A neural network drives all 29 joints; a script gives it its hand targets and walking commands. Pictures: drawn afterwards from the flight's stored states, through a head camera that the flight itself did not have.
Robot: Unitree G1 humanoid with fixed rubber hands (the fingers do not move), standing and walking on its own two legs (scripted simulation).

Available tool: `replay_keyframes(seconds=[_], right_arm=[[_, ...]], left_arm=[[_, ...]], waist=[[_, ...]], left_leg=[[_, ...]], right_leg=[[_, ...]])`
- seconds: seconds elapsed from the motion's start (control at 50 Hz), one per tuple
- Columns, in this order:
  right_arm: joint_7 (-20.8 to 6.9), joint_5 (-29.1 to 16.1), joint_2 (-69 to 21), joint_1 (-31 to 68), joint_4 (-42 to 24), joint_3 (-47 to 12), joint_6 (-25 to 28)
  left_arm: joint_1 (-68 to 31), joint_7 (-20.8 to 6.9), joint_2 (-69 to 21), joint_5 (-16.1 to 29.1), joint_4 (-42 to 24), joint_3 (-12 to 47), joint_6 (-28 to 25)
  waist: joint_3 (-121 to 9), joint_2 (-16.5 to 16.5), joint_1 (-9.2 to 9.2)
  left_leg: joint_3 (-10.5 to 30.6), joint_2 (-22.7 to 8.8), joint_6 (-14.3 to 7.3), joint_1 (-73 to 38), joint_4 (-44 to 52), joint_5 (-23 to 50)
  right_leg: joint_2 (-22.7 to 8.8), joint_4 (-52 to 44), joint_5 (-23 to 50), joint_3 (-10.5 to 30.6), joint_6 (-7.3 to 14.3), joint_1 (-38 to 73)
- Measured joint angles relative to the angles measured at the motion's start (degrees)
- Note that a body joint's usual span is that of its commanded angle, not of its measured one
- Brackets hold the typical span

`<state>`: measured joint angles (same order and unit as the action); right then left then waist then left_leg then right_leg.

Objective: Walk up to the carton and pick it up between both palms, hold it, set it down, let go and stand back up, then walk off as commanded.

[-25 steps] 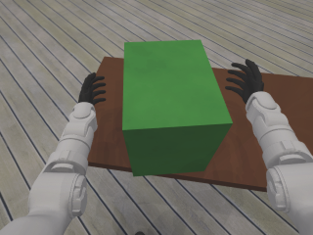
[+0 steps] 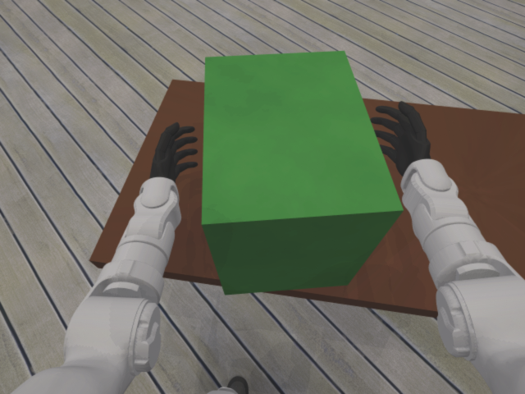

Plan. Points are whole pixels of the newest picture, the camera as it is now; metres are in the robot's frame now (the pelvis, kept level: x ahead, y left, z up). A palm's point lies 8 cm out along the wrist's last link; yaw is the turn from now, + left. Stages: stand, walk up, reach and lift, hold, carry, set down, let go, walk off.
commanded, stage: reach and lift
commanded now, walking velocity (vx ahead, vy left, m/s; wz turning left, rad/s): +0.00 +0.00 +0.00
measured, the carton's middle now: (281, 179) +0.44 +0.06 +0.03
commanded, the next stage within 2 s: none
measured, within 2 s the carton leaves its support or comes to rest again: leaves its support in 1.80 s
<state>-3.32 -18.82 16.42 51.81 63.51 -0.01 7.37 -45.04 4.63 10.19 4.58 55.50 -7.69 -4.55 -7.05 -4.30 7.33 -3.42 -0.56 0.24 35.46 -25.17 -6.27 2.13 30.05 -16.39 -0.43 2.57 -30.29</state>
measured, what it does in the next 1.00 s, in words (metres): stands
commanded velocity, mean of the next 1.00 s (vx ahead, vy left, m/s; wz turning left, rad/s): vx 0.00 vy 0.00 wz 0.00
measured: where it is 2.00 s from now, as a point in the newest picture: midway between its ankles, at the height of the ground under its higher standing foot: outside the picture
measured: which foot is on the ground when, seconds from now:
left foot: down 0.00-1.00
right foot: down 0.00-1.00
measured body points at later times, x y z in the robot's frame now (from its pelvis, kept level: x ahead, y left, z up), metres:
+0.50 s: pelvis +0.00 +0.00 +0.00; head +0.07 +0.02 +0.44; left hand +0.41 +0.22 +0.06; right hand +0.48 -0.09 +0.08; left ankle +0.05 +0.12 -0.73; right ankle -0.04 -0.09 -0.73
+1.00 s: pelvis +0.00 +0.00 +0.00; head +0.07 +0.02 +0.44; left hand +0.41 +0.22 +0.06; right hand +0.47 -0.09 +0.08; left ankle +0.05 +0.12 -0.73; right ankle -0.04 -0.09 -0.73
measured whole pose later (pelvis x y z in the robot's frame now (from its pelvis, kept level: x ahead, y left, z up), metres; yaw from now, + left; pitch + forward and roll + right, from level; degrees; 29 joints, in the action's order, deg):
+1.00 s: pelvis +0.00 +0.00 +0.00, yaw +0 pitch +16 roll +1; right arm -1.2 9.1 6.5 51.6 63.5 15.3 10.2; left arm -45.0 7.4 1.8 -6.2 53.9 -19.3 -6.1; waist -7.8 -4.3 6.4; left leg -3.4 -0.6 0.1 35.3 -25.2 -6.1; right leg 2.2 30.1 -16.1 -0.4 2.5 -30.2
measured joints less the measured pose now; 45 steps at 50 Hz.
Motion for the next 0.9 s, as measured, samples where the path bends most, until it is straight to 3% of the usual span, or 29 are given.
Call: replay_keyframes(seconds=[0.26, 0.64, 0.9], right_arm=[[3.5, 5.9, -4.9, 0.0, 0.0, 0.0, 0.3], [4.2, 10.0, -5.0, 0.0, 0.0, 0.3, 0.6], [2.1, 26.5, -9.4, -0.1, 0.0, 14.0, 2.4]], left_arm=[[0.0, 2.5, -3.1, 0.0, -0.7, -1.4, 0.0], [0.0, 3.8, -6.4, -4.5, -1.8, -4.9, -0.4], [0.0, 2.8, -8.4, -10.7, -1.7, -11.5, -1.5]], waist=[[-0.3, 0.0, 0.00], [-0.5, 0.0, 0.00], [-0.7, 0.0, -0.79]], left_leg=[[0.0, 0.0, -0.1, 0.0, 0.0, 0.1], [0.0, 0.0, -0.1, 0.0, 0.0, 0.2], [0.0, 0.0, -0.1, -0.1, 0.0, 0.2]], right_leg=[[0.0, 0.0, 0.2, 0.0, -0.1, 0.0], [0.0, 0.0, 0.3, 0.0, -0.1, 0.0], [0.0, 0.0, 0.3, 0.0, -0.1, 0.1]])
